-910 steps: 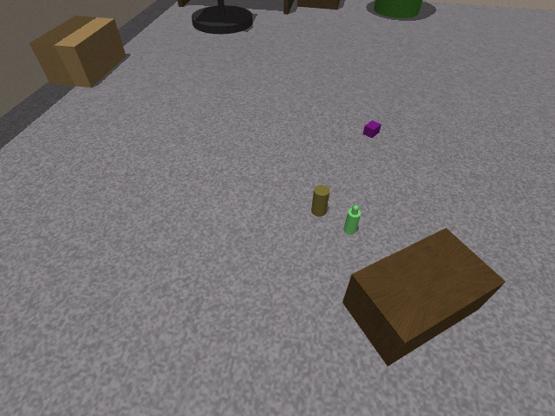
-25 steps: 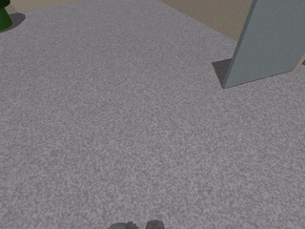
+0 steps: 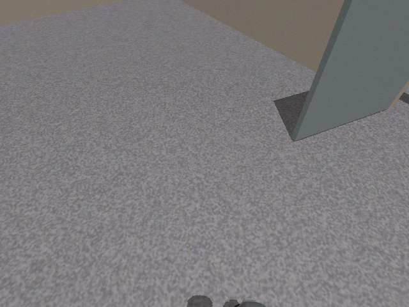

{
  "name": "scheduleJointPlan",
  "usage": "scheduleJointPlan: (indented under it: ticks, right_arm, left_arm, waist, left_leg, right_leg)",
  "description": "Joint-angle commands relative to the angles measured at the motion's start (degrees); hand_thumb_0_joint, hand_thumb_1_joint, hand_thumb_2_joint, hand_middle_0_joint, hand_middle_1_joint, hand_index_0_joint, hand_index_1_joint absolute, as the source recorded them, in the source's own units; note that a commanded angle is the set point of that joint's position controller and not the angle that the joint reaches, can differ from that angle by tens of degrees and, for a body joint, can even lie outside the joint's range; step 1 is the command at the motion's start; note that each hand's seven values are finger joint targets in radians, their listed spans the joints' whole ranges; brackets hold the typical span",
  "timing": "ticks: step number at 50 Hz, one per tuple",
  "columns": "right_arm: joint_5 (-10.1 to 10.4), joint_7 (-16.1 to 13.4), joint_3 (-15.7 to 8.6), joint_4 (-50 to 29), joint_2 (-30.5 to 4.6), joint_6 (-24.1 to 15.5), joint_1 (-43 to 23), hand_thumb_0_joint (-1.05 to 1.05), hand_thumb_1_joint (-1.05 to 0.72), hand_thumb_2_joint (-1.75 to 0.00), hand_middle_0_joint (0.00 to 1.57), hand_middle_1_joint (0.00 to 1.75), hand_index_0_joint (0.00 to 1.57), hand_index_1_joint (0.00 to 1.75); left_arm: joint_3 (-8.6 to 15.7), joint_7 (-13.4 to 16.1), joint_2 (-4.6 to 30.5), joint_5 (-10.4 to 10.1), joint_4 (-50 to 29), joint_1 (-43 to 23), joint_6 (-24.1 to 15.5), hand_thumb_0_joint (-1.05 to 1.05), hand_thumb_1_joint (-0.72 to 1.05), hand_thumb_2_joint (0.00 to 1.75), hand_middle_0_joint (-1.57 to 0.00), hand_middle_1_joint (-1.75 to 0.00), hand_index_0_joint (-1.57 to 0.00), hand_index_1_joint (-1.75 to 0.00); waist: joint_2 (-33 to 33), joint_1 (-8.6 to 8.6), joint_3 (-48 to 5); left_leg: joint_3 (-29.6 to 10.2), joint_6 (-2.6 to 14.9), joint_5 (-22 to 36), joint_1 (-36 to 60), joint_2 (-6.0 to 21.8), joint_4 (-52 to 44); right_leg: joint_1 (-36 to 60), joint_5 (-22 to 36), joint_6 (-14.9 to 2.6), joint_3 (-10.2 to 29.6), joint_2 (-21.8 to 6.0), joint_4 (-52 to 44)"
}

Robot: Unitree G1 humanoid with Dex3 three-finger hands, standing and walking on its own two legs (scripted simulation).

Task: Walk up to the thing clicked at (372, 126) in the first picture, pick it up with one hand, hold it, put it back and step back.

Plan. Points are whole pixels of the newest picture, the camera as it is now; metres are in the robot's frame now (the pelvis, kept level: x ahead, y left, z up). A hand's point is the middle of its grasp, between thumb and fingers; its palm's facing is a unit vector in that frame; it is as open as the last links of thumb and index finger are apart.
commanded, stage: walk up
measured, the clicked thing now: out of the picture +0.40 +1.42 -0.74
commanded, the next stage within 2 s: none
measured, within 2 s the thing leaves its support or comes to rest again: neither
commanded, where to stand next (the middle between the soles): +0.75 +0.00 m, yaw +2 degrees
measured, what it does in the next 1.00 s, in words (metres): walks ahead: right foot, then left foot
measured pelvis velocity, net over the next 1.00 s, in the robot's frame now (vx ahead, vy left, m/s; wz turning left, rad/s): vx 0.42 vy -0.04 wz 0.18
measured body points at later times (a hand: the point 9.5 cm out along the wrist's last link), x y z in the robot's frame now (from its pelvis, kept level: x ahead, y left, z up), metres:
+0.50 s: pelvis +0.23 +0.00 -0.01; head +0.24 +0.02 +0.43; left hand +0.23 +0.33 -0.13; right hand +0.36 -0.32 -0.10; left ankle +0.33 +0.12 -0.73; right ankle +0.15 -0.14 -0.73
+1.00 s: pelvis +0.42 -0.04 +0.00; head +0.44 -0.05 +0.45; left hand +0.51 +0.29 -0.08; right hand +0.47 -0.35 -0.13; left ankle +0.35 +0.09 -0.68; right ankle +0.49 -0.16 -0.73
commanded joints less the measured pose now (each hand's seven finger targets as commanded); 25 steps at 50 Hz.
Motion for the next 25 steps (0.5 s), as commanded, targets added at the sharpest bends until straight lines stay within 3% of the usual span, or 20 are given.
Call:
scheduleJointPlan:
  ticks: [1,2,3,4,5,6,8,9,10,13,16,18,20,21,23,24,25]
  right_arm:
    - [0.21,-1.71,-4.0,-5.75,-14.0,-1.2,-4.52,0.0,-0.9,-0.9,0.2,0.3,0.2,0.3]
    - [0.06,-1.7,-2.81,-5.61,-10.88,-1.09,-1.34,0.0,-0.9,-0.9,0.2,0.3,0.2,0.3]
    - [0.5,-1.57,-1.47,-6.94,-7.15,-1.16,1.33,0.0,-0.9,-0.9,0.2,0.3,0.2,0.3]
    - [0.52,-2.18,-2.81,-5.84,-12.27,-0.65,-1.32,0.0,-0.9,-0.9,0.2,0.3,0.2,0.3]
    - [0.56,-2.6,-3.0,-4.61,-13.78,-0.36,-3.22,0.0,-0.9,-0.9,0.2,0.3,0.2,0.3]
    - [1.22,-2.46,-2.78,-3.96,-13.04,-0.47,-3.52,0.0,-0.9,-0.9,0.2,0.3,0.2,0.3]
    - [1.26,-1.79,-2.39,-2.34,-11.34,-0.07,-1.25,0.0,-0.9,-0.9,0.2,0.3,0.2,0.3]
    - [0.79,-1.38,-2.65,-1.84,-10.96,0.34,-0.05,0.0,-0.9,-0.9,0.2,0.3,0.2,0.3]
    - [0.48,-0.99,-2.87,-1.54,-10.95,0.65,0.09,0.0,-0.9,-0.9,0.2,0.3,0.2,0.3]
    - [-0.37,0.1,-3.09,-3.28,-10.1,1.05,-4.38,0.0,-0.9,-0.9,0.2,0.3,0.2,0.3]
    - [-0.68,0.83,-3.27,-4.74,-9.46,0.8,-8.93,0.0,-0.9,-0.9,0.2,0.3,0.2,0.3]
    - [-0.7,1.03,-3.39,-5.0,-9.26,0.29,-10.09,0.0,-0.9,-0.9,0.2,0.3,0.2,0.3]
    - [-0.67,1.08,-3.91,-4.58,-9.94,-0.01,-9.36,0.0,-0.9,-0.9,0.2,0.3,0.2,0.3]
    - [-0.65,1.0,-4.15,-3.97,-10.31,-0.19,-7.26,0.0,-0.9,-0.9,0.2,0.3,0.2,0.3]
    - [-1.08,0.0,-5.49,-1.15,-13.69,-0.72,1.19,0.0,-0.9,-0.9,0.2,0.3,0.2,0.3]
    - [-2.1,-0.85,-6.85,-0.88,-18.27,-1.03,7.36,0.0,-0.9,-0.9,0.2,0.3,0.2,0.3]
    - [-0.56,-1.16,-7.07,-3.0,-20.87,-1.2,6.15,0.0,-0.9,-0.9,0.2,0.3,0.2,0.3]
  left_arm:
    - [4.26,1.51,11.23,0.19,-2.22,4.69,-2.26,0.0,0.9,0.9,-0.2,-0.3,-0.2,-0.3]
    - [5.59,2.26,13.91,0.44,-0.91,10.66,-2.86,0.0,0.9,0.9,-0.2,-0.3,-0.2,-0.3]
    - [6.81,3.12,19.51,0.61,-1.53,14.49,-3.39,0.0,0.9,0.9,-0.2,-0.3,-0.2,-0.3]
    - [6.66,3.34,21.11,-0.54,-1.55,14.57,-3.2,0.0,0.9,0.9,-0.2,-0.3,-0.2,-0.3]
    - [6.07,3.65,19.3,-1.08,-3.0,11.29,-3.11,0.0,0.9,0.9,-0.2,-0.3,-0.2,-0.3]
    - [5.55,3.95,17.12,-1.38,-3.58,8.39,-3.13,0.0,0.9,0.9,-0.2,-0.3,-0.2,-0.3]
    - [4.41,4.23,13.81,-1.17,-4.47,4.8,-3.38,0.0,0.9,0.9,-0.2,-0.3,-0.2,-0.3]
    - [4.09,4.18,13.21,-0.98,-4.84,3.37,-3.57,0.0,0.9,0.9,-0.2,-0.3,-0.2,-0.3]
    - [3.83,4.19,12.61,-0.95,-5.24,4.37,-3.78,0.0,0.9,0.9,-0.2,-0.3,-0.2,-0.3]
    - [4.24,4.03,13.44,-0.1,-6.8,3.53,-3.92,0.0,0.9,0.9,-0.2,-0.3,-0.2,-0.3]
    - [4.36,3.72,14.17,0.24,-7.43,4.17,-3.97,0.0,0.9,0.9,-0.2,-0.3,-0.2,-0.3]
    - [4.16,3.57,14.23,0.07,-7.5,4.8,-3.83,0.0,0.9,0.9,-0.2,-0.3,-0.2,-0.3]
    - [4.13,3.42,14.95,0.11,-7.85,3.5,-3.45,0.0,0.9,0.9,-0.2,-0.3,-0.2,-0.3]
    - [4.11,3.45,15.15,0.15,-8.08,2.02,-3.25,0.0,0.9,0.9,-0.2,-0.3,-0.2,-0.3]
    - [2.46,3.59,11.47,0.44,-7.94,5.0,-3.01,0.0,0.9,0.9,-0.2,-0.3,-0.2,-0.3]
    - [1.25,3.78,7.72,-0.14,-8.49,6.89,-2.82,0.0,0.9,0.9,-0.2,-0.3,-0.2,-0.3]
    - [2.13,4.25,9.71,-0.69,-7.74,8.13,-2.3,0.0,0.9,0.9,-0.2,-0.3,-0.2,-0.3]
  waist:
    - [2.01,6.14,-5.16]
    - [-6.91,8.61,-9.34]
    - [-18.61,8.77,-11.83]
    - [-13.98,9.54,-10.31]
    - [-6.28,8.33,-6.46]
    - [-5.44,6.98,-4.09]
    - [-7.2,4.0,-2.91]
    - [-8.35,2.78,-2.29]
    - [-7.25,3.26,-2.13]
    - [-7.38,3.85,-0.4]
    - [-6.37,4.93,0.27]
    - [-5.28,5.12,-0.87]
    - [-4.43,3.45,-1.41]
    - [-2.98,1.56,-1.65]
    - [6.84,-2.45,-5.99]
    - [18.78,-5.08,-9.08]
    - [17.33,-3.67,-8.36]
  left_leg:
    - [-4.24,8.78,20.45,-11.32,9.26,7.9]
    - [-1.23,7.07,17.2,-16.36,5.0,23.42]
    - [-0.06,4.16,-4.12,-28.86,-2.35,37.96]
    - [-5.98,3.59,-9.72,-35.41,-3.09,44.23]
    - [-11.16,3.49,-6.86,-35.59,-0.98,47.23]
    - [-12.14,3.77,-2.97,-35.03,0.39,46.82]
    - [-10.96,3.72,-0.06,-30.66,1.73,39.99]
    - [-10.42,3.08,1.27,-28.28,2.38,37.05]
    - [-9.44,2.65,2.91,-27.23,1.37,35.23]
    - [-6.87,1.06,3.96,-28.09,2.72,23.44]
    - [-5.53,1.37,10.03,-25.69,3.65,14.99]
    - [-4.34,1.56,13.49,-21.92,2.86,10.84]
    - [-3.42,2.28,13.33,-15.26,2.37,9.08]
    - [-2.2,2.7,12.91,-11.48,1.55,7.25]
    - [-2.85,5.17,5.04,4.14,-0.76,5.69]
    - [-21.2,9.43,-5.5,10.11,10.85,-1.71]
    - [-45.21,14.25,-11.2,9.69,21.76,-12.13]
  right_leg:
    - [22.17,-1.02,-1.81,-2.7,3.74,-4.94]
    - [31.39,-7.97,-3.05,1.44,1.66,-8.78]
    - [39.09,-13.31,-7.55,25.91,-13.71,-15.3]
    - [38.49,-11.82,-12.41,39.81,-19.46,-20.63]
    - [33.67,-6.24,-13.31,35.19,-18.54,-19.57]
    - [30.02,0.78,-13.21,26.79,-15.75,-18.8]
    - [23.63,7.65,-11.12,15.1,-10.86,-17.91]
    - [20.57,8.9,-11.37,11.45,-9.64,-18.76]
    - [19.83,10.45,-10.84,9.34,-8.26,-18.73]
    - [17.5,1.33,-12.89,6.74,-9.24,-21.17]
    - [16.41,-6.47,-12.09,6.18,-9.5,-22.05]
    - [16.21,-5.9,-11.13,4.56,-8.53,-19.81]
    - [12.22,-10.12,-10.61,5.08,-9.54,-18.39]
    - [11.09,-9.69,-9.8,3.77,-8.71,-15.15]
    - [4.01,0.37,-6.96,-1.39,-3.21,4.27]
    - [-4.48,-5.41,-3.58,-4.24,2.15,23.64]
    - [-12.37,-23.21,-2.26,0.12,8.63,31.14]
